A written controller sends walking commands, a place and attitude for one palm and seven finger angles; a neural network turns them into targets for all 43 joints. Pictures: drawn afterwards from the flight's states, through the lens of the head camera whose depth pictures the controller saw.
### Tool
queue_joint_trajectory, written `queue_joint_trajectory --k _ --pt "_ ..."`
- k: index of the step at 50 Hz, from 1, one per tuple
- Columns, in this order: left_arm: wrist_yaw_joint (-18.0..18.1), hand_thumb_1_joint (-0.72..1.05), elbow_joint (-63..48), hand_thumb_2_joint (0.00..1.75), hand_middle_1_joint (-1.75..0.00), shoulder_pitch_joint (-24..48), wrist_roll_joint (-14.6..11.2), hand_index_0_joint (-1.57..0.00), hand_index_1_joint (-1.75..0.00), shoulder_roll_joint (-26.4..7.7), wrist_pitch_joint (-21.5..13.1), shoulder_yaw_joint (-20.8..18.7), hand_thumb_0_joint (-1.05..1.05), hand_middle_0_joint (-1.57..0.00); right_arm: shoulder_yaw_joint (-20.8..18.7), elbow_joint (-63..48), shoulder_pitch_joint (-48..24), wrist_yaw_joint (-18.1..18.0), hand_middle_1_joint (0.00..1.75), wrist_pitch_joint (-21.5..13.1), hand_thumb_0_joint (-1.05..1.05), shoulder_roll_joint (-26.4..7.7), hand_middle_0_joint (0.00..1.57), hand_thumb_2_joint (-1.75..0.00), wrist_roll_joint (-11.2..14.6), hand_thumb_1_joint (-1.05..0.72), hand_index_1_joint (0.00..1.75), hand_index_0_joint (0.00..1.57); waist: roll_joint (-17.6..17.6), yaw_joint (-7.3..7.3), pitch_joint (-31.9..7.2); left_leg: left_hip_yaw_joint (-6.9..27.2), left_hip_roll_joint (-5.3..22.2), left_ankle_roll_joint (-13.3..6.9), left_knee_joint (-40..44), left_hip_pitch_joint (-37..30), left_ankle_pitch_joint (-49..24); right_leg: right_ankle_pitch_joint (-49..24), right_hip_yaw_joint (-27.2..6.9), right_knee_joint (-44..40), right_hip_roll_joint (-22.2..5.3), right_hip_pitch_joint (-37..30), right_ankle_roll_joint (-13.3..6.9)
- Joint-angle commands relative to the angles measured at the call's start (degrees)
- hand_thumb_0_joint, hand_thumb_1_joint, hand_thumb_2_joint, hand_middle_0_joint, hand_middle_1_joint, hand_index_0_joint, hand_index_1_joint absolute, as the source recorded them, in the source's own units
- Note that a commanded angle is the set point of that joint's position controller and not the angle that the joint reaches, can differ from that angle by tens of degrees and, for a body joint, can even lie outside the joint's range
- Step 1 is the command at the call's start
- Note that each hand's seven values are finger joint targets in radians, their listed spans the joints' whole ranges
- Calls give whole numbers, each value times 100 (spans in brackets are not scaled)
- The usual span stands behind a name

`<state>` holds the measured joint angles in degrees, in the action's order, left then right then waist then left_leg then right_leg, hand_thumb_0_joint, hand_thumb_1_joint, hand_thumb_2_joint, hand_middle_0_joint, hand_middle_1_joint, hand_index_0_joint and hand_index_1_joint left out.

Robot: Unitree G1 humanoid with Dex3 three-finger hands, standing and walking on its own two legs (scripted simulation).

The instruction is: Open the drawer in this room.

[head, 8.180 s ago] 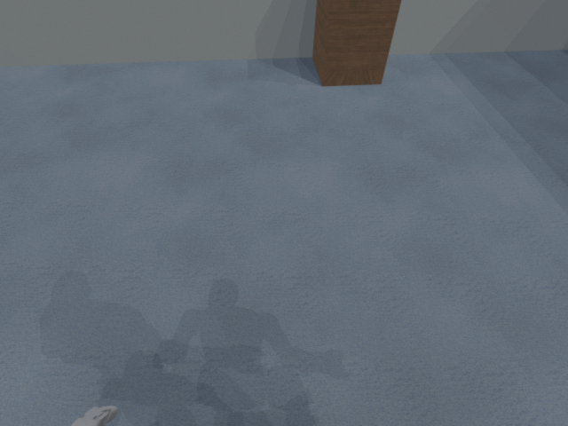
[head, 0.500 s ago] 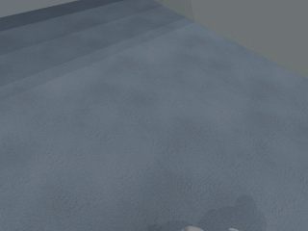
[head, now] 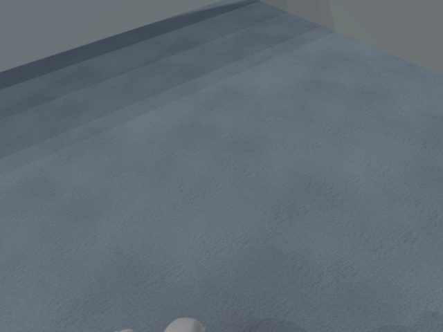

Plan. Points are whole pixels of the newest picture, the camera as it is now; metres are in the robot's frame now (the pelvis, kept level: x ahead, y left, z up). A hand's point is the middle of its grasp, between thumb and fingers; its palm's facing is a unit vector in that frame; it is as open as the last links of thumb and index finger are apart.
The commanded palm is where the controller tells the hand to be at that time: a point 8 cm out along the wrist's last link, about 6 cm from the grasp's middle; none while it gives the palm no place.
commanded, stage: turn or walk to find it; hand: left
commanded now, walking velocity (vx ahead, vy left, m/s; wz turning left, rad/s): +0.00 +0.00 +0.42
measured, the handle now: out of the picture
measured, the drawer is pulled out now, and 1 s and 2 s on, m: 0.00 0.00 0.00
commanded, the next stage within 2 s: none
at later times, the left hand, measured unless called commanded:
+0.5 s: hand out of the picture -0.03 +0.27 -0.17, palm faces +0.24 -0.94 -0.24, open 7.4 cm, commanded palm none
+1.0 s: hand out of the picture -0.04 +0.20 -0.15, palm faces +0.40 -0.87 -0.27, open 7.4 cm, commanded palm none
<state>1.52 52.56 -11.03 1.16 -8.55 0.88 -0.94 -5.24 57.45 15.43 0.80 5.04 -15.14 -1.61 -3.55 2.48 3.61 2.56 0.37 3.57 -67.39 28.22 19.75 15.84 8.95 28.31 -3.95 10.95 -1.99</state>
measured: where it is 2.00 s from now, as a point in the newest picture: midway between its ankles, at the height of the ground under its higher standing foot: outside the picture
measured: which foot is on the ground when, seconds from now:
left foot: up 0.00-0.26, down 0.28-0.78, up 0.80-1.00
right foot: down 0.00-0.28, up 0.30-0.74, down 0.76-1.00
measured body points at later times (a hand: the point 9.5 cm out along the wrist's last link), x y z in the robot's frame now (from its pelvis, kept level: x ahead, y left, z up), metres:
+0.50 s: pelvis -0.03 +0.05 +0.00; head -0.01 +0.08 +0.45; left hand -0.05 +0.32 -0.16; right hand +0.12 -0.16 -0.13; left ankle -0.04 +0.15 -0.74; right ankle -0.02 -0.10 -0.66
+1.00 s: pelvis -0.04 -0.01 +0.00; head -0.01 -0.03 +0.45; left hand -0.06 +0.24 -0.13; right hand +0.08 -0.24 -0.17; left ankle -0.13 +0.13 -0.65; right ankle -0.01 -0.09 -0.74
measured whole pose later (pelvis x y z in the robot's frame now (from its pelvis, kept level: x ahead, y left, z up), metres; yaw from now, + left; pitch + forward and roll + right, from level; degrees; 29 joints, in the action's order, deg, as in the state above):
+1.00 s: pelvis -0.04 -0.01 +0.00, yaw +25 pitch -1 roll +2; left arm 1.5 52.9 -11.5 1.3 -8.7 1.0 -1.0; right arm -5.2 57.2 15.0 0.8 5.0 -15.0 -1.6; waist -3.1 2.3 3.6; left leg 2.2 0.9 3.7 -66.9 28.3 20.1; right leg 16.2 9.6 28.4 -4.2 10.8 -1.5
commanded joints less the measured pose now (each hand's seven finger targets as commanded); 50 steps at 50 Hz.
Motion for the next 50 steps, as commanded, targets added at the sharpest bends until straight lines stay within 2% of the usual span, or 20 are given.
queue_joint_trajectory --k 1,9,12,13,14,15,16,18,22,31,34,36,37,38,39,40,41,43,46,50 --pt "72 90 -265 90 -30 -191 -1 -20 -30 -1143 -165 -336 0 -20 -45 -380 -252 19 30 -120 0 -278 20 -90 28 -90 30 20 1270 -308 -63 -63 179 102 146 379 52 -1020 -955 -1235 -1483 -286 -425" --pt "49 90 -16 90 -30 -564 76 -20 -30 -1500 -110 -468 0 -20 124 -498 -667 -17 30 -270 0 -85 20 -90 118 -90 30 20 1517 -533 -546 -617 146 -13 2406 -526 735 -2724 -703 -512 -1748 -804 -656" --pt "29 90 48 90 -30 -403 8 -20 -30 -1492 -65 -473 0 -20 120 -404 -215 -29 30 -368 0 -201 20 -90 114 -90 30 20 1203 -219 -760 -745 107 -121 4161 -1678 -646 -2437 -227 270 -1537 -362 -175" --pt "15 90 -13 90 -30 -414 -48 -20 -30 -1313 -20 -440 0 -20 57 -344 24 -27 30 -431 0 -503 20 -90 95 -90 30 20 402 -69 -932 -230 525 -264 4696 -2492 -1514 -1571 47 1067 -1223 308 141" --pt "-18 90 -217 90 -30 -404 -82 -20 -30 -914 18 -350 0 -20 -74 -383 180 -60 30 -462 0 -1089 20 -90 50 -90 30 20 -1340 8 -829 1645 1973 -865 4832 -3117 -3459 1378 205 2170 -442 1943 588" --pt "9 90 -327 90 -30 -83 -32 -20 -30 -905 91 -268 0 -20 -110 -319 349 -100 30 -390 0 -1299 20 -90 60 -90 30 20 -1199 139 -798 1711 2395 -1397 4809 -2684 -4106 2200 -313 2893 -307 1935 589" --pt "7 90 -301 90 -30 46 -15 -20 -30 -961 140 -299 0 -20 -61 -331 178 -121 30 -381 0 -1143 20 -90 39 -90 30 20 -769 67 -600 1338 2218 -1450 4902 -2199 -3213 1937 -543 3227 -372 1761 528" --pt "-32 90 -134 90 -30 143 -11 -20 -30 -1025 166 -350 0 -20 24 -469 -401 -197 30 -398 0 -857 20 -90 27 -90 30 20 -910 -72 -158 1156 1705 -1307 4987 -1852 -2622 1279 -721 3524 -374 1987 569" --pt "-95 90 17 90 -30 -141 -11 -20 -30 -983 120 -332 0 -20 67 -569 -532 -192 30 -460 0 -766 20 -90 58 -90 30 20 -331 -207 -333 757 1296 -1191 4949 -2050 -2793 690 -701 3442 -231 1861 651" --pt "-39 90 -316 90 -30 298 -47 -20 -30 -860 95 -294 0 -20 -34 -576 -249 -153 30 -401 0 -802 20 -90 13 -90 30 20 -476 -35 -447 1495 1322 -1391 4811 -2078 -2602 1056 -753 2006 -9 1455 667" --pt "-25 90 -311 90 -30 99 -81 -20 -30 -824 40 -286 0 -20 -66 -608 -316 -135 30 -377 0 -811 20 -90 0 -90 30 20 -540 -127 -630 1627 1138 -1300 4576 -1855 -2915 802 -653 1037 198 804 596" --pt "-11 90 -231 90 -30 -260 -85 -20 -30 -903 -25 -311 0 -20 -86 -649 -422 -118 30 -368 0 -770 20 -90 46 -90 30 20 -455 -325 -791 1516 901 -1060 4232 -1467 -2695 -103 -586 -65 226 -16 575" --pt "8 90 -197 90 -30 -431 -74 -20 -30 -1040 -73 -346 0 -20 -73 -673 -402 -101 30 -371 0 -623 20 -90 77 -90 30 20 -86 -404 -898 1353 643 -803 3965 -987 -2086 -544 -758 -758 -18 -707 515" --pt "51 90 -180 90 -30 -582 2 -20 -30 -1455 -126 -421 0 -20 -19 -733 -329 -67 30 -380 0 -307 20 -90 127 -90 30 20 1013 -478 -1003 734 100 -448 3116 8 -699 -589 -1772 -1142 -1129 -1501 199" --pt "65 90 -239 90 -30 -556 44 -20 -30 -1819 -126 -486 0 -20 4 -913 -525 -73 30 -364 0 -163 20 -90 103 -90 30 20 2023 -567 -682 46 -474 -185 1856 620 1224 -1204 -2831 -1282 -2287 -1127 -468" --pt "75 90 -320 90 -30 -432 12 -20 -30 -1723 -89 -453 0 -20 -73 -880 -589 -67 30 -294 0 -393 20 -90 56 -90 30 20 1432 -530 -545 281 -240 -227 868 391 1274 -1025 -2532 -1315 -2378 -335 -755" --pt "111 90 -377 90 -30 -56 -9 -20 -30 -1466 -112 -466 0 -20 -101 -748 -420 -57 30 -205 0 -413 20 -90 24 -90 30 20 1738 -333 -392 438 -102 -221 380 424 992 -530 -2285 -1461 -2077 -13 -674" --pt "60 90 -502 90 -30 397 -25 -20 -30 -1215 -105 -347 0 -20 -115 -485 -181 5 30 -139 0 -352 20 -90 7 -90 30 20 1188 -91 59 221 -11 -143 -262 380 314 -277 -1524 -1404 -1497 380 -381" --pt "54 90 -427 90 -30 219 -25 -20 -30 -1081 -162 -308 0 -20 -77 -353 16 30 30 -139 0 -258 20 -90 25 -90 30 20 1219 -100 -47 33 49 2 -319 469 -90 -946 -933 -1234 -1280 -20 -269" --pt "69 90 -283 90 -30 -183 8 -20 -30 -1193 -159 -345 0 -20 -31 -427 -329 16 30 -138 0 -248 20 -90 30 -90 30 20 1283 -312 -75 -128 196 98 266 393 162 -1194 -894 -1157 -1523 -295 -464"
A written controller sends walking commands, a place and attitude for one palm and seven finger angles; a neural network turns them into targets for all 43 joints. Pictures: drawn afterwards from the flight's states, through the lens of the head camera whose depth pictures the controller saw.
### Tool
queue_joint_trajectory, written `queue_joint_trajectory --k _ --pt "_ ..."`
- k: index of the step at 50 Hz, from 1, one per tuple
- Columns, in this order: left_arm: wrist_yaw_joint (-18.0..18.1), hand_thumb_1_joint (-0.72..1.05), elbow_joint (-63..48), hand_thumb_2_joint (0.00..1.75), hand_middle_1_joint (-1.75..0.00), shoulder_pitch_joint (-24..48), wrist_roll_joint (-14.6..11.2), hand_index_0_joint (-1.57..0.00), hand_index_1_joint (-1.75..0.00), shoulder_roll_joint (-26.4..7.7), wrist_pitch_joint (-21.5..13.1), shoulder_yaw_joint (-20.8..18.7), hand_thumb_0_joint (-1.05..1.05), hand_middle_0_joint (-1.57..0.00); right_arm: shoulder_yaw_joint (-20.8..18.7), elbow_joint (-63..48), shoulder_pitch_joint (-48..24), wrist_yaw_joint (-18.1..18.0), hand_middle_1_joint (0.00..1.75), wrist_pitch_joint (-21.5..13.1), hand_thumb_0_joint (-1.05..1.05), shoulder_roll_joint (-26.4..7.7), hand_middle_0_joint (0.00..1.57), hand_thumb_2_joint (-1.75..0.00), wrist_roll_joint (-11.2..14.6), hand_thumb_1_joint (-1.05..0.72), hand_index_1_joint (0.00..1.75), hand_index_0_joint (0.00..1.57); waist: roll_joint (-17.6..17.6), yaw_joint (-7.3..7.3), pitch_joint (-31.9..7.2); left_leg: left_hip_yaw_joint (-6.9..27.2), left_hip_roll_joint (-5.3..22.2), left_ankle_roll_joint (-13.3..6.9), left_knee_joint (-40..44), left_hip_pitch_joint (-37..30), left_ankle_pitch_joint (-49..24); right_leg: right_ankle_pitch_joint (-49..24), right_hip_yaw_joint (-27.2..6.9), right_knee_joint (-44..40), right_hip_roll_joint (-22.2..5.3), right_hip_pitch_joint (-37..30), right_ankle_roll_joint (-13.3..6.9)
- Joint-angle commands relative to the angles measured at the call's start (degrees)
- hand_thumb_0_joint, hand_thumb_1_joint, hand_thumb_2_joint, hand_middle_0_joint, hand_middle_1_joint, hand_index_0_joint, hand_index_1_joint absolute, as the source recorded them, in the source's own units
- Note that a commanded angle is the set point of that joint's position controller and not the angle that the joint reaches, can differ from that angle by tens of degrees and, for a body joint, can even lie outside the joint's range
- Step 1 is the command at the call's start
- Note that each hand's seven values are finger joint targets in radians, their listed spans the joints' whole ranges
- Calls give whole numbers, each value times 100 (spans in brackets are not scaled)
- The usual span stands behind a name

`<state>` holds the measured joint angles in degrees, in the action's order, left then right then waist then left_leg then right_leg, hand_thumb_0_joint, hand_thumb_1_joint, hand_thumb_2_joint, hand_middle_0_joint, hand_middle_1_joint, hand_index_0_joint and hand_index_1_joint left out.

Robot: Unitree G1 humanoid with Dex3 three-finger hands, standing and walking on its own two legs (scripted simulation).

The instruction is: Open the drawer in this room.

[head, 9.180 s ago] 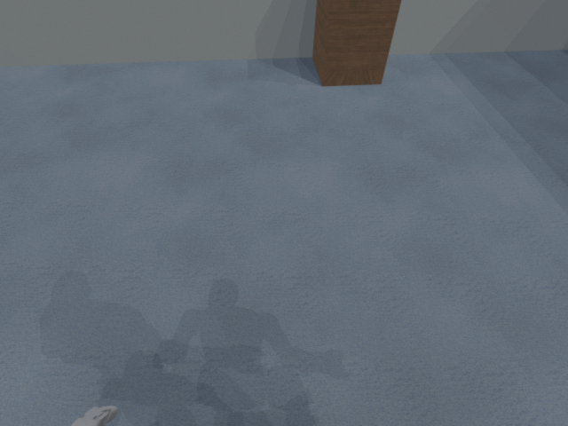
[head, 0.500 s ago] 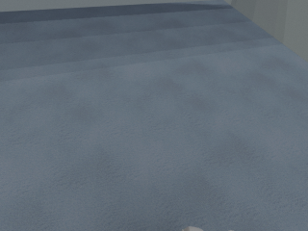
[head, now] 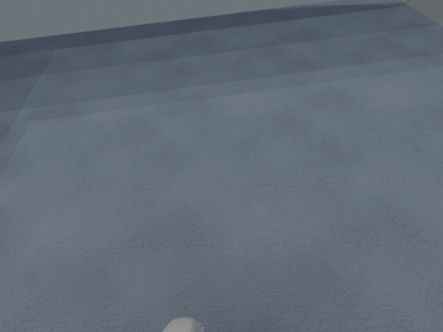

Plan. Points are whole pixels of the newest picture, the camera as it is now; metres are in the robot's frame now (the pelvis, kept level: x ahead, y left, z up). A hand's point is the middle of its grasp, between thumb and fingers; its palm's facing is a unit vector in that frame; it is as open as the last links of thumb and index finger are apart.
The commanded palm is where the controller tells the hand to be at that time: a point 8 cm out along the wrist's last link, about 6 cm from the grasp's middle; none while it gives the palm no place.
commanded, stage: turn or walk to find it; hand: left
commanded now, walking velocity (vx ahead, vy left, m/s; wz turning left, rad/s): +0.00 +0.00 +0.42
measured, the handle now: out of the picture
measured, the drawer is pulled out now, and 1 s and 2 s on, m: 0.00 0.00 0.00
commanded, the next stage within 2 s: none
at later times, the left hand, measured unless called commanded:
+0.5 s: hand out of the picture -0.01 +0.29 -0.17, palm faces +0.24 -0.94 -0.23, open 7.4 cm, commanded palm none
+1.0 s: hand out of the picture -0.01 +0.20 -0.14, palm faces +0.39 -0.87 -0.29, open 7.4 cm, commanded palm none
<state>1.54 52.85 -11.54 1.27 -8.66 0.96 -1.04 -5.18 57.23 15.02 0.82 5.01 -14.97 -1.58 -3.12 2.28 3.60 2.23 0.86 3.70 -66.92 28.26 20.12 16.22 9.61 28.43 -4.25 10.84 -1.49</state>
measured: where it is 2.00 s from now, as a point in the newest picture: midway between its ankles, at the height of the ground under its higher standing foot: outside the picture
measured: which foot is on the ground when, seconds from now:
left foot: up 0.00-0.22, down 0.24-0.82, up 0.84-1.00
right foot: down 0.00-0.26, up 0.28-0.80, down 0.82-1.00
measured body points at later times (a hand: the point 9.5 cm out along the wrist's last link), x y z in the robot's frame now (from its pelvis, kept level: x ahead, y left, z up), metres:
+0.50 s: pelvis -0.02 +0.07 +0.00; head +0.01 +0.10 +0.45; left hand -0.02 +0.34 -0.16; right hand +0.12 -0.16 -0.12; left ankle -0.04 +0.14 -0.74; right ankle -0.02 -0.11 -0.65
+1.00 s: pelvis -0.03 -0.01 +0.00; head +0.01 -0.04 +0.45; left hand -0.04 +0.25 -0.12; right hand +0.08 -0.24 -0.17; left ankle -0.11 +0.13 -0.65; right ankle +0.01 -0.09 -0.74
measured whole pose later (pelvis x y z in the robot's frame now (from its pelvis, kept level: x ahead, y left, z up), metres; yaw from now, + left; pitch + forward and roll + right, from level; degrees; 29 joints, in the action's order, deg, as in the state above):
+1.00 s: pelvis -0.03 -0.01 +0.00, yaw +25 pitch -1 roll +2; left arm 1.6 52.5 -10.2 0.9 -8.8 1.1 -0.9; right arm -5.2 57.2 15.8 0.6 4.7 -14.7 -1.6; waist -3.8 2.8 3.4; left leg 3.2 -1.1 2.8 -66.2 28.4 20.8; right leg 15.7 7.5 28.3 -3.0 11.3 -2.2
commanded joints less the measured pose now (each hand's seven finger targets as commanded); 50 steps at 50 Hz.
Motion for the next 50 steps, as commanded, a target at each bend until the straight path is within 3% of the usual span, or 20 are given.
queue_joint_trajectory --k 1,7,10,11,12,13,14,15,18,22,32,38,39,40,41,42,43,46,48,50 --pt "65 90 -275 90 -30 -199 12 -20 -30 -1212 -158 -353 0 -20 -26 -426 -377 16 30 -141 0 -244 20 -90 38 -90 30 20 1217 -340 -58 -151 161 89 471 310 237 -1302 -924 -1147 -1541 -334 -527" --pt "35 90 -72 90 -30 -520 66 -20 -30 -1503 -112 -444 0 -20 107 -524 -701 -9 30 -260 0 -106 20 -90 111 -90 30 20 1484 -541 -449 -594 104 -13 2212 -418 731 -2737 -724 -533 -1710 -759 -677" --pt "13 90 -33 90 -30 -350 25 -20 -30 -1550 -68 -449 0 -20 113 -439 -373 -27 30 -328 0 -178 20 -90 113 -90 30 20 1416 -304 -630 -801 10 -99 3439 -1266 -169 -2595 -396 -20 -1573 -467 -350" --pt "8 90 -40 90 -30 -237 -23 -20 -30 -1459 -42 -449 0 -20 85 -387 -113 -14 30 -376 0 -303 20 -90 108 -90 30 20 1012 -122 -751 -652 132 -164 4258 -1920 -955 -2128 -171 496 -1441 -79 -87" --pt "-10 90 -149 90 -30 -367 -74 -20 -30 -1192 9 -407 0 -20 -18 -390 50 -31 30 -440 0 -760 20 -90 67 -90 30 20 -266 -40 -922 519 988 -517 4659 -2745 -1973 -714 109 1471 -898 960 297" --pt "-29 90 -373 90 -30 -158 -76 -20 -30 -829 47 -276 0 -20 -127 -386 290 -73 30 -436 0 -1261 20 -90 55 -90 30 20 -1583 103 -765 1905 2172 -1161 4832 -2928 -3892 2066 30 2516 -278 2121 627" --pt "-3 90 -410 90 -30 101 -35 -20 -30 -966 106 -274 0 -20 -126 -306 409 -97 30 -384 0 -1316 20 -90 44 -90 30 20 -978 192 -801 1668 2368 -1512 4716 -2560 -3796 2138 -496 3133 -306 1887 514" --pt "19 90 -313 90 -30 250 -16 -20 -30 -909 164 -284 0 -20 -74 -284 225 -174 30 -424 0 -1103 20 -90 30 -90 30 20 -1224 145 -611 1494 1988 -1357 4831 -2323 -3709 1805 -763 3301 -372 2003 531" --pt "-78 90 -113 90 -30 133 -27 -20 -30 -996 119 -338 0 -20 49 -485 -382 -217 30 -450 0 -790 20 -90 43 -90 30 20 -614 -130 -401 914 1419 -1201 4710 -2283 -3632 874 -817 3711 -280 2104 583" --pt "-83 90 -51 90 -30 34 -27 -20 -30 -992 101 -330 0 -20 45 -501 -218 -214 30 -514 0 -757 20 -90 82 -90 30 20 -342 -156 -609 744 1188 -1119 4718 -2595 -3989 500 -838 3657 -201 2055 693" --pt "-22 90 -403 90 -30 647 -69 -20 -30 -869 99 -274 0 -20 -34 -485 77 -187 30 -440 0 -760 20 -90 10 -90 30 20 -518 22 -518 1651 1276 -1427 4694 -2315 -3328 981 -949 2343 -11 1662 679" --pt "3 90 -343 90 -30 158 -117 -20 -30 -849 7 -285 0 -20 -75 -545 -134 -152 30 -386 0 -748 20 -90 15 -90 30 20 -478 -247 -669 1840 884 -1177 4364 -1444 -2896 127 -779 364 297 165 507" --pt "15 90 -299 90 -30 -68 -112 -20 -30 -914 -32 -302 0 -20 -75 -566 -192 -142 30 -385 0 -697 20 -90 50 -90 30 20 -327 -359 -794 1727 713 -987 4135 -1156 -2488 -432 -776 -392 207 -386 488" --pt "46 90 -265 90 -30 -258 -69 -20 -30 -1178 -96 -350 0 -20 -53 -577 -122 -111 30 -393 0 -471 20 -90 98 -90 30 20 327 -415 -908 1393 373 -679 3652 -486 -1520 -661 -1296 -941 -382 -1179 362" --pt "92 90 -264 90 -30 -353 16 -20 -30 -1693 -152 -447 0 -20 17 -691 -40 -85 30 -398 0 -102 20 -90 126 -90 30 20 1884 -458 -910 391 -459 -252 2411 533 519 -1090 -2748 -1211 -1828 -1682 -183" --pt "85 90 -350 90 -30 -319 -18 -20 -30 -1770 -109 -424 0 -20 -69 -735 -175 -113 30 -331 0 -338 20 -90 69 -90 30 20 1727 -492 -693 300 -434 -219 1266 403 1384 -1290 -2943 -1299 -2424 -680 -690" --pt "93 90 -440 90 -30 8 -40 -20 -30 -1509 -104 -402 0 -20 -97 -639 -156 -88 30 -250 0 -366 20 -90 24 -90 30 20 1293 -328 -454 473 -288 -222 548 361 1041 -871 -2466 -1397 -2093 -198 -750" --pt "68 90 -545 90 -30 569 -70 -20 -30 -1093 -131 -299 0 -20 -117 -310 211 0 30 -147 0 -325 20 -90 10 -90 30 20 1090 15 -28 261 -64 -123 -279 312 167 -678 -1487 -1346 -1329 290 -365" --pt "46 90 -490 90 -30 368 -67 -20 -30 -1028 -175 -271 0 -20 -89 -247 321 9 30 -124 0 -249 20 -90 17 -90 30 20 1180 -26 -72 132 -58 -27 -433 342 -145 -939 -1092 -1310 -1173 117 -292" --pt "49 90 -396 90 -30 98 -61 -20 -30 -1034 -186 -276 0 -20 -80 -256 178 4 30 -112 0 -286 20 -90 13 -90 30 20 1301 -139 -50 116 10 43 -380 420 -189 -911 -1088 -1328 -1221 -35 -343"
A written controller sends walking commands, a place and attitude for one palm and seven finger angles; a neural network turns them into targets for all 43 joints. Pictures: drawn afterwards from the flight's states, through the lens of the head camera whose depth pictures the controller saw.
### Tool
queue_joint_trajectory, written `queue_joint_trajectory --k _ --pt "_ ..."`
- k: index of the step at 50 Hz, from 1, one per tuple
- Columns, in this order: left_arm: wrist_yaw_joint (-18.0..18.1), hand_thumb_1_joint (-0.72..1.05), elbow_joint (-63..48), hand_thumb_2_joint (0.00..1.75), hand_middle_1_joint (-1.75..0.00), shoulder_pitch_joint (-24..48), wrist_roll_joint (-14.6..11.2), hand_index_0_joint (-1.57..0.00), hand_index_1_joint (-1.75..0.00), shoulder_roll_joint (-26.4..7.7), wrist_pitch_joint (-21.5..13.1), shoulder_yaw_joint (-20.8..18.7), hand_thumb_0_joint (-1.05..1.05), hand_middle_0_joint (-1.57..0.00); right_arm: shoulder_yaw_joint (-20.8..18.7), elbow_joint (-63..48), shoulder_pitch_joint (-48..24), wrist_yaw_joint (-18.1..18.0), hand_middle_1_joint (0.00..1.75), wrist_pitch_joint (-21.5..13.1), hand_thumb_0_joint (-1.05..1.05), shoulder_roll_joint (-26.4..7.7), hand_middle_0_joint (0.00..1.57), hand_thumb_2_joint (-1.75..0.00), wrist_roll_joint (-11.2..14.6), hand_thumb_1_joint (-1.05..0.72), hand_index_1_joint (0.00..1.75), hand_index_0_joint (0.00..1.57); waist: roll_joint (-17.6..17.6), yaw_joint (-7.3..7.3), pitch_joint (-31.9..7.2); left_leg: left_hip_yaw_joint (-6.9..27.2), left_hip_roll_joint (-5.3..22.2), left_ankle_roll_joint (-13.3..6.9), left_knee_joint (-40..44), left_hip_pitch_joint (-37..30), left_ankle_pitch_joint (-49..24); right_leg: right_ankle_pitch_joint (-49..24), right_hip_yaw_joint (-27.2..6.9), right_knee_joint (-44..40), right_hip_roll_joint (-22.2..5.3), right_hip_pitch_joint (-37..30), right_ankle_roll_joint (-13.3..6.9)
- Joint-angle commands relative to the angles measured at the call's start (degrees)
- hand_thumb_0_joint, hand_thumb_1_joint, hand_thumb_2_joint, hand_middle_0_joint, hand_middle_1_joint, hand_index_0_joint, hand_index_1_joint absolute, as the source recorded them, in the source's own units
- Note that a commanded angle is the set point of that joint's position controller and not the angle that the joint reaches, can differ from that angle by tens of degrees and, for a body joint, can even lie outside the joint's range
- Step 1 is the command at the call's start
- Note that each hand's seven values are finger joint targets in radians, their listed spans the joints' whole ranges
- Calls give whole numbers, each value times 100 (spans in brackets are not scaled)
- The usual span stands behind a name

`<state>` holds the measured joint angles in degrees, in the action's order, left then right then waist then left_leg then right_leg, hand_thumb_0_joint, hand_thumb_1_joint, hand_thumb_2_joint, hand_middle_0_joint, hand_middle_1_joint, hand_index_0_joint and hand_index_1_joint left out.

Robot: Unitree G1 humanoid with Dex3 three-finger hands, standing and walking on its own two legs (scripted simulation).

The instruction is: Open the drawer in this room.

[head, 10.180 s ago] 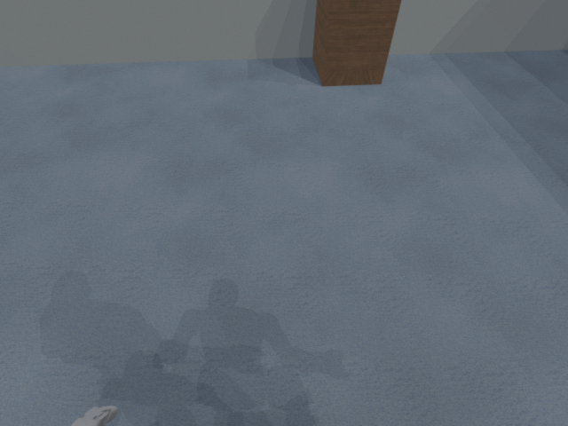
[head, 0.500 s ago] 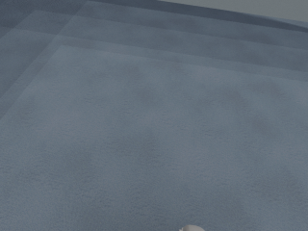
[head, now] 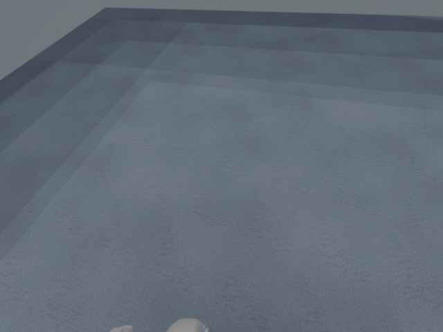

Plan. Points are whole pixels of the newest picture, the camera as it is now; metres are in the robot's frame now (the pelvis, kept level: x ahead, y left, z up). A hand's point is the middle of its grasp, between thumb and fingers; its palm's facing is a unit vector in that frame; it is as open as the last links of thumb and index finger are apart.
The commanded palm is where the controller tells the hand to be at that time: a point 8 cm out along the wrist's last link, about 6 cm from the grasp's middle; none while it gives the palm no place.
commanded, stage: turn or walk to find it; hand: left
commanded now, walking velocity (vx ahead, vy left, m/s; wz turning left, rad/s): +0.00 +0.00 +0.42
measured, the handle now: out of the picture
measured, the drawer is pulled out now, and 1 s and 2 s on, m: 0.00 0.00 0.00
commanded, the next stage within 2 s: none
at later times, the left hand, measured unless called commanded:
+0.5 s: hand out of the picture -0.06 +0.27 -0.18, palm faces +0.26 -0.94 -0.23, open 7.4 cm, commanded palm none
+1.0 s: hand out of the picture -0.01 +0.22 -0.14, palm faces +0.37 -0.89 -0.29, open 7.4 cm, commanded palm none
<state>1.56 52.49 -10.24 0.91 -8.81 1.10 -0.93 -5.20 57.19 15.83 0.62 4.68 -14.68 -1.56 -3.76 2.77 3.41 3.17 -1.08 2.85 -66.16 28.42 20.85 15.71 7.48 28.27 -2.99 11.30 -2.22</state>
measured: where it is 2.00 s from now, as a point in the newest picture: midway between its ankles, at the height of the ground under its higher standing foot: outside the picture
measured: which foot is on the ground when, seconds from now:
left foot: up 0.00-0.32, down 0.34-0.88, up 0.90-1.00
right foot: down 0.00-0.34, up 0.36-0.86, down 0.88-1.00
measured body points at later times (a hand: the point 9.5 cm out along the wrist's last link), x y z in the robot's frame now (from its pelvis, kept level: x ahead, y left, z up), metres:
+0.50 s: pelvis -0.03 +0.06 +0.00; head -0.01 +0.09 +0.45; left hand -0.07 +0.32 -0.17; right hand +0.13 -0.16 -0.12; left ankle -0.06 +0.14 -0.74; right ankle -0.02 -0.10 -0.67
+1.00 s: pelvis -0.05 +0.00 +0.00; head -0.01 -0.03 +0.44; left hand -0.03 +0.26 -0.12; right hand +0.06 -0.23 -0.17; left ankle -0.10 +0.13 -0.67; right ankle -0.01 -0.09 -0.74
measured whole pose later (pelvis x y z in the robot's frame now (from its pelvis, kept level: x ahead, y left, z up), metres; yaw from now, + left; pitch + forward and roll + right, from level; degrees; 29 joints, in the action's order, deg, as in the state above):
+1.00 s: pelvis -0.05 +0.00 +0.00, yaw +24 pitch -1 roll +2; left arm 1.6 51.9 -8.2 1.1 -9.2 1.1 -1.1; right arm -4.9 57.2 15.8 0.2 4.7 -14.0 -1.4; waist -3.6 2.9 4.1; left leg 2.9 -2.8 1.7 -59.0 26.6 25.3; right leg 16.6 6.0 30.7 -3.1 12.8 -1.6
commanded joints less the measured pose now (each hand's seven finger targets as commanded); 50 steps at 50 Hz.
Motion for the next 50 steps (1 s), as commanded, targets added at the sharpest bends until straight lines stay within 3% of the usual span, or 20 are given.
queue_joint_trajectory --k 1,11,13,15,16,17,18,19,20,23,26,35,41,42,43,44,45,46,48,50 --pt "58 90 -317 90 -30 -103 -15 -20 -30 -1007 -203 -300 0 -20 -80 -275 27 26 30 -78 0 -318 20 -90 12 -90 30 20 1361 -216 -15 11 257 150 -385 430 -266 -844 -868 -1320 -1419 -135 -295" --pt "41 90 58 90 -30 -743 98 -20 -30 -1402 -149 -439 0 -20 110 -486 -810 2 30 -212 0 -139 20 -90 110 -90 30 20 1510 -588 -404 -574 332 83 2043 -409 688 -2445 -674 -664 -1839 -755 -655" --pt "28 90 96 90 -30 -718 98 -20 -30 -1473 -127 -457 0 -20 133 -478 -692 -15 30 -261 0 -134 20 -90 129 -90 30 20 1575 -512 -553 -734 248 18 2673 -778 492 -2748 -538 -388 -1820 -754 -582" --pt "13 90 117 90 -30 -575 48 -20 -30 -1487 -95 -458 0 -20 129 -404 -398 -18 30 -311 0 -209 20 -90 121 -90 30 20 1387 -291 -692 -823 206 -54 3726 -1546 -436 -2375 -210 41 -1657 -417 -248" --pt "0 90 99 90 -30 -539 -4 -20 -30 -1380 -60 -439 0 -20 89 -356 -206 -6 30 -361 0 -402 20 -90 115 -90 30 20 842 -159 -816 -594 398 -128 4410 -2291 -1200 -1837 26 635 -1461 109 38" --pt "-18 90 -50 90 -30 -639 -50 -20 -30 -1061 -13 -388 0 -20 -35 -399 -58 -31 30 -422 0 -946 20 -90 61 -90 30 20 -664 -71 -922 986 1618 -606 4737 -3050 -2396 31 372 1712 -784 1381 468" --pt "-18 90 -236 90 -30 -356 -16 -20 -30 -810 35 -258 0 -20 -111 -345 144 -77 30 -379 0 -1335 20 -90 67 -90 30 20 -1406 54 -756 1741 2463 -1195 4771 -2945 -4080 2164 69 2598 -406 2068 658" --pt "7 90 -197 90 -30 -159 20 -20 -30 -975 102 -283 0 -20 -90 -289 119 -104 30 -348 0 -1238 20 -90 50 -90 30 20 -756 81 -688 1435 2468 -1371 4722 -2600 -3715 2019 -341 3105 -471 1897 575" --pt "14 90 -120 90 -30 2 27 -20 -30 -945 148 -302 0 -20 -36 -332 -110 -160 30 -372 0 -1072 20 -90 36 -90 30 20 -1104 31 -407 1260 2105 -1254 4866 -2133 -3391 1676 -547 3237 -520 1891 597" --pt "-84 90 37 90 -30 -189 18 -20 -30 -987 103 -345 0 -20 64 -500 -631 -189 30 -407 0 -816 20 -90 46 -90 30 20 -512 -239 -204 737 1557 -1109 4727 -2146 -3398 867 -553 3588 -392 1991 655" --pt "-88 90 84 90 -30 -255 6 -20 -30 -983 77 -334 0 -20 58 -489 -470 -183 30 -458 0 -805 20 -90 84 -90 30 20 -360 -246 -447 579 1398 -1059 4673 -2474 -3850 601 -564 3551 -347 1981 749" --pt "-28 90 -295 90 -30 421 -31 -20 -30 -856 88 -290 0 -20 -42 -475 -116 -154 30 -399 0 -797 20 -90 14 -90 30 20 -462 -44 -356 1396 1476 -1305 4668 -2213 -3221 996 -660 2413 -156 1618 760" --pt "-10 90 -259 90 -30 -38 -70 -20 -30 -846 -17 -290 0 -20 -83 -514 -284 -126 30 -351 0 -778 20 -90 20 -90 30 20 -426 -295 -607 1618 1131 -1084 4228 -1516 -3043 158 -493 320 154 169 600" --pt "9 90 -205 90 -30 -236 -72 -20 -30 -911 -59 -314 0 -20 -70 -537 -305 -116 30 -352 0 -700 20 -90 50 -90 30 20 -255 -413 -717 1538 956 -892 4010 -1118 -2573 -415 -536 -433 38 -483 575" --pt "38 90 -184 90 -30 -425 -26 -20 -30 -1182 -124 -370 0 -20 -46 -560 -232 -86 30 -360 0 -466 20 -90 94 -90 30 20 440 -474 -882 1187 589 -574 3515 -438 -1557 -633 -1092 -970 -602 -1308 421" --pt "81 90 -189 90 -30 -527 53 -20 -30 -1674 -163 -467 0 -20 26 -693 -206 -64 30 -369 0 -109 20 -90 114 -90 30 20 1932 -531 -836 164 -238 -159 2294 548 551 -1111 -2440 -1137 -2023 -1715 -157" --pt "78 90 -265 90 -30 -544 21 -20 -30 -1740 -131 -447 0 -20 -56 -736 -365 -88 30 -306 0 -369 20 -90 65 -90 30 20 1719 -597 -714 153 -185 -138 1143 402 1341 -1448 -2615 -1211 -2570 -794 -670" --pt "105 90 -342 90 -30 -189 9 -20 -30 -1519 -109 -438 0 -20 -104 -702 -348 -70 30 -224 0 -419 20 -90 49 -90 30 20 1268 -419 -463 284 -40 -141 434 302 1043 -1078 -2160 -1303 -2363 -275 -772" --pt "82 90 -466 90 -30 334 -12 -20 -30 -1258 -117 -371 0 -20 -110 -412 -93 -15 30 -126 0 -374 20 -90 14 -90 30 20 1174 -166 -126 189 111 -80 -280 304 465 -513 -1573 -1316 -1733 122 -491" --pt "52 90 -453 90 -30 356 -12 -20 -30 -1062 -157 -310 0 -20 -91 -309 96 25 30 -105 0 -289 20 -90 6 -90 30 20 1219 -97 -5 24 175 9 -487 301 18 -734 -987 -1246 -1433 189 -316"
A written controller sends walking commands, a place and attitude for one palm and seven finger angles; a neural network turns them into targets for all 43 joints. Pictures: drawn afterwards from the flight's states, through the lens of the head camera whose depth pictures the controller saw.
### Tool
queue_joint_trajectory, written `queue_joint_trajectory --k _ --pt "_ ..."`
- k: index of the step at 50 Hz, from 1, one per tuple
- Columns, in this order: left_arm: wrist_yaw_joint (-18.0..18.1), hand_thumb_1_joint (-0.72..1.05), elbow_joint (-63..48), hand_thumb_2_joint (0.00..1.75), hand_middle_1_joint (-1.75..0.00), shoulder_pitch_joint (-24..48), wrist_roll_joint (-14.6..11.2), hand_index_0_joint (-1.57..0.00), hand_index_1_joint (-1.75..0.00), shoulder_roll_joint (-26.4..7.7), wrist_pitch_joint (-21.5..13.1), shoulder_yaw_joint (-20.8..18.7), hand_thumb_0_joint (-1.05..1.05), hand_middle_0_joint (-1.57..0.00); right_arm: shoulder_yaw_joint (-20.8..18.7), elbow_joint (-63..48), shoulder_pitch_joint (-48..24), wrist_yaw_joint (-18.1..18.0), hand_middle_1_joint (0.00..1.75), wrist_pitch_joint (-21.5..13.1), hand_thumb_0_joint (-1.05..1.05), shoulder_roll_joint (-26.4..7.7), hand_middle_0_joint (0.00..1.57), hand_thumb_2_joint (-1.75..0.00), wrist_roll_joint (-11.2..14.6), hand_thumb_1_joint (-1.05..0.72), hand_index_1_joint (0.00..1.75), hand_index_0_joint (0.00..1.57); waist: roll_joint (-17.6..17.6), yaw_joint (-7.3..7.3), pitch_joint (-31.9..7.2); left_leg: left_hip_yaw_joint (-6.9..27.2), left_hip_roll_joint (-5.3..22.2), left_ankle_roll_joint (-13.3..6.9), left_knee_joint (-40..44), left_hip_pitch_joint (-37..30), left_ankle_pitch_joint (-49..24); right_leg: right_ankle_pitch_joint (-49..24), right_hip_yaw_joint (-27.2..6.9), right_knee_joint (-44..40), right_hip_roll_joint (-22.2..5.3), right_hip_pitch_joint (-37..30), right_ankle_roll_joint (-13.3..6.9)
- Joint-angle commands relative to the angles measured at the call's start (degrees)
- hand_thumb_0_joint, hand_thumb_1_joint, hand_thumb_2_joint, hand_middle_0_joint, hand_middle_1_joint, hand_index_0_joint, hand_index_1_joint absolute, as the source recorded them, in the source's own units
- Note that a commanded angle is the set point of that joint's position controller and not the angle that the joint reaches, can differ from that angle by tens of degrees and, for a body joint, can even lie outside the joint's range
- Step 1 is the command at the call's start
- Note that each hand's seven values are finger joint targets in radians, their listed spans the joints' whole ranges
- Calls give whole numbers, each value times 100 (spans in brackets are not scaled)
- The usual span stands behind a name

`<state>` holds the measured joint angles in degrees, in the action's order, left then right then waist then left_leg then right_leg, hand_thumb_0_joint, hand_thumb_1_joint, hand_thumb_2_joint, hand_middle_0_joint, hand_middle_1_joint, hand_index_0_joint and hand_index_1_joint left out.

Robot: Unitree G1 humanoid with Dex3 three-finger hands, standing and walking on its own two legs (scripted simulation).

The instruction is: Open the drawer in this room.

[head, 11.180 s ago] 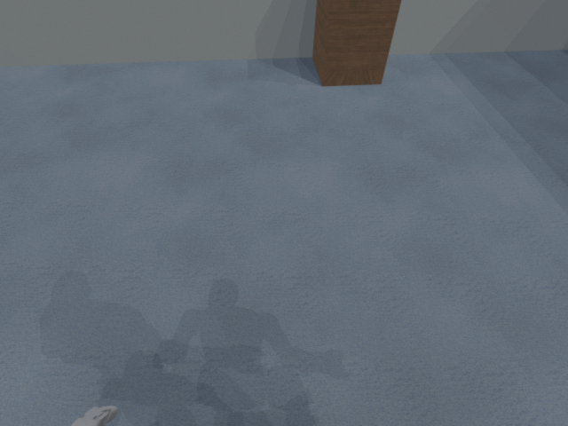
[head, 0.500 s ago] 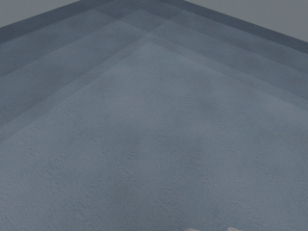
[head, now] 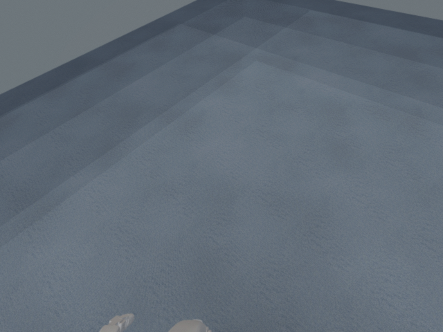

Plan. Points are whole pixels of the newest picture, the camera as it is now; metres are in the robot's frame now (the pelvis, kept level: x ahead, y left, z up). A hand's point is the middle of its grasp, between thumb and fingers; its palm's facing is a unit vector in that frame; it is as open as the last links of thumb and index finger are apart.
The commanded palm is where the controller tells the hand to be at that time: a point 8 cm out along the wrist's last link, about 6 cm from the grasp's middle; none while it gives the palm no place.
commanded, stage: turn or walk to find it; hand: left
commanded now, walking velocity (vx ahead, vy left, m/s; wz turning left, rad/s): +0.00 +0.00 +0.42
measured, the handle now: out of the picture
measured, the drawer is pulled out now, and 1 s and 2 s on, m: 0.00 0.00 0.00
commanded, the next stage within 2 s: none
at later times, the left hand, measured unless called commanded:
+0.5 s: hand out of the picture -0.07 +0.26 -0.19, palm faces +0.27 -0.94 -0.23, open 7.4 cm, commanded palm none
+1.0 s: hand out of the picture -0.02 +0.22 -0.15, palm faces +0.37 -0.88 -0.28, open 7.4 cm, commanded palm none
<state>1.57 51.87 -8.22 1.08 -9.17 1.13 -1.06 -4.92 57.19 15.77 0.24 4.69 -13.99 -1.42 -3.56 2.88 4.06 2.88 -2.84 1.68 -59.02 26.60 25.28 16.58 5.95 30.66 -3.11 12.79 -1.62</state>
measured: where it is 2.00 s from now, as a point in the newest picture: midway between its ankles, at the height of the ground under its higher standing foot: outside the picture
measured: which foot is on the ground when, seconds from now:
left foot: up 0.00-0.34, down 0.36-0.96, up 0.98-1.00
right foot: down 0.00-0.38, up 0.40-0.94, down 0.96-1.00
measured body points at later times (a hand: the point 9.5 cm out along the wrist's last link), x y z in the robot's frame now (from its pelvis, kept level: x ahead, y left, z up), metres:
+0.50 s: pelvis -0.04 +0.05 +0.00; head -0.02 +0.09 +0.45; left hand -0.08 +0.31 -0.17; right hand +0.13 -0.17 -0.12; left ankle -0.05 +0.14 -0.74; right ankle -0.02 -0.10 -0.67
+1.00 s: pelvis -0.06 +0.00 -0.01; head -0.03 -0.02 +0.44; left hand -0.04 +0.27 -0.12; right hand +0.04 -0.23 -0.17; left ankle -0.06 +0.13 -0.73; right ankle -0.03 -0.10 -0.74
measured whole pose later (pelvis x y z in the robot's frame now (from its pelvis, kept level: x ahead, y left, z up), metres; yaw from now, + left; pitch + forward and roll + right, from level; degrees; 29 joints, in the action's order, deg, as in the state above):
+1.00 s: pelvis -0.06 +0.00 -0.01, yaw +24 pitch +0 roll +1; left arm 1.5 51.7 -6.8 1.0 -10.4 1.2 -1.7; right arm -4.1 57.1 16.2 0.0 3.7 -12.4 -1.2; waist -3.2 2.7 3.6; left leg 6.5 -4.6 0.5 -36.8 22.5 18.6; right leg 17.6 2.2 31.3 -0.8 14.0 0.1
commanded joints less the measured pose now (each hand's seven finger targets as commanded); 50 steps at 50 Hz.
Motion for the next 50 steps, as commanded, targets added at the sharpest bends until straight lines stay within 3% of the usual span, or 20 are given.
queue_joint_trajectory --k 1,6,12,15,17,18,19,20,21,23,26,30,38,41,45,46,47,48,49,50 --pt "54 90 -362 90 -30 101 -24 -20 -30 -1009 -170 -288 0 -20 -118 -276 149 75 30 -97 0 -350 20 -90 6 -90 30 20 1251 -97 -72 28 363 155 -1209 489 -550 -854 -710 -1493 -1381 9 -334" --pt "59 90 -184 90 -30 -423 13 -20 -30 -1086 -175 -330 0 -20 -84 -338 -245 75 30 -89 0 -353 20 -90 11 -90 30 20 1375 -355 -75 -130 502 272 -623 450 -422 -806 -671 -1498 -1556 -305 -451" --pt "42 90 48 90 -30 -899 85 -20 -30 -1375 -148 -433 0 -20 59 -491 -752 47 30 -219 0 -191 20 -90 86 -90 30 20 1556 -618 -486 -556 494 227 1263 -137 253 -2599 -475 -854 -1779 -973 -681" --pt "20 90 104 90 -30 -817 70 -20 -30 -1496 -113 -456 0 -20 84 -456 -540 20 30 -282 0 -206 20 -90 110 -90 30 20 1549 -472 -665 -796 374 145 2213 -736 -159 -2879 -257 -459 -1764 -898 -534" --pt "8 90 100 90 -30 -694 -8 -20 -30 -1382 -65 -444 0 -20 52 -360 -169 30 30 -361 0 -402 20 -90 100 -90 30 20 983 -194 -847 -676 481 31 3605 -1890 -1513 -2174 132 286 -1519 -212 -62" --pt "-9 90 -19 90 -30 -747 -60 -20 -30 -1115 -16 -397 0 -20 -52 -360 13 16 30 -428 0 -895 20 -90 58 -90 30 20 -306 -85 -996 606 1476 -339 3992 -2703 -2540 -634 468 1294 -946 871 330" --pt "-28 90 -218 90 -30 -508 -49 -20 -30 -756 30 -269 0 -20 -162 -353 195 -32 30 -402 0 -1369 20 -90 46 -90 30 20 -1520 34 -758 1793 2557 -941 4098 -2748 -4333 2010 330 2280 -393 1939 626" --pt "-7 90 -255 90 -30 -263 -14 -20 -30 -912 88 -276 0 -20 -147 -285 279 -46 30 -352 0 -1377 20 -90 29 -90 30 20 -892 118 -732 1516 2708 -1276 3970 -2331 -4232 2010 -130 2836 -439 1711 522" --pt "24 90 -146 90 -30 -134 6 -20 -30 -878 163 -296 0 -20 -91 -298 59 -103 30 -375 0 -1181 20 -90 12 -90 30 20 -1315 51 -528 1336 2321 -1104 4158 -1810 -3711 1730 -422 3006 -504 1644 516" --pt "-59 90 -15 90 -30 -124 5 -20 -30 -976 143 -356 0 -20 -2 -447 -460 -151 30 -379 0 -944 20 -90 14 -90 30 20 -771 -131 -122 1058 1875 -962 4168 -1711 -3252 974 -478 3367 -428 1873 537" --pt "-106 90 157 90 -30 -429 -1 -20 -30 -956 95 -351 0 -20 34 -512 -515 -148 30 -448 0 -883 20 -90 62 -90 30 20 -372 -285 -360 716 1573 -848 4145 -2050 -3503 445 -436 3482 -336 1858 634" --pt "-67 90 101 90 -30 -349 5 -20 -30 -972 100 -348 0 -20 -2 -502 -276 -131 30 -462 0 -839 20 -90 72 -90 30 20 -360 -213 -535 885 1536 -900 4178 -2266 -3418 288 -526 3370 -306 1899 738" --pt "-29 90 -223 90 -30 258 -31 -20 -30 -846 95 -308 0 -20 -70 -474 40 -121 30 -408 0 -835 20 -90 1 -90 30 20 -382 -20 -480 1817 1643 -1203 4189 -2011 -2767 863 -627 2369 -146 1609 676" --pt "-20 90 -262 90 -30 229 -52 -20 -30 -769 78 -283 0 -20 -94 -481 -7 -112 30 -367 0 -845 20 -90 -18 -90 30 20 -402 -54 -542 2050 1587 -1225 4128 -1737 -2563 955 -601 1715 -1 1164 583" --pt "6 90 -171 90 -30 -331 -95 -20 -30 -770 15 -297 0 -20 -124 -520 -181 -78 30 -328 0 -819 20 -90 -6 -90 30 20 -427 -311 -762 2010 1223 -974 3850 -1083 -2357 178 -457 115 213 -96 463" --pt "15 90 -126 90 -30 -561 -88 -20 -30 -857 -35 -321 0 -20 -123 -538 -245 -67 30 -324 0 -752 20 -90 32 -90 30 20 -228 -446 -856 1832 1012 -770 3545 -725 -2144 -367 -466 -746 126 -727 445" --pt "47 90 -109 90 -30 -698 -38 -20 -30 -1157 -84 -387 0 -20 -97 -570 -140 -37 30 -316 0 -472 20 -90 73 -90 30 20 565 -478 -934 1394 580 -426 3001 106 -1220 -177 -1077 -1341 -581 -1544 240" --pt "84 90 -156 90 -30 -775 44 -20 -30 -1635 -125 -475 0 -20 -37 -697 -151 -25 30 -334 0 -161 20 -90 89 -90 30 20 1982 -573 -807 317 -206 -21 1628 1031 202 -59 -2620 -1691 -2041 -1734 -329" --pt "90 90 -280 90 -30 -567 -6 -20 -30 -1664 -89 -431 0 -20 -127 -702 -278 -41 30 -288 0 -463 20 -90 23 -90 30 20 1616 -532 -605 310 -84 -20 481 789 706 -316 -2678 -1750 -2501 -671 -729" --pt "102 90 -389 90 -30 -166 -16 -20 -30 -1436 -88 -413 0 -20 -154 -635 -176 -3 30 -211 0 -464 20 -90 -3 -90 30 20 1193 -311 -389 434 57 -29 -201 658 357 12 -2158 -1820 -2180 -120 -742"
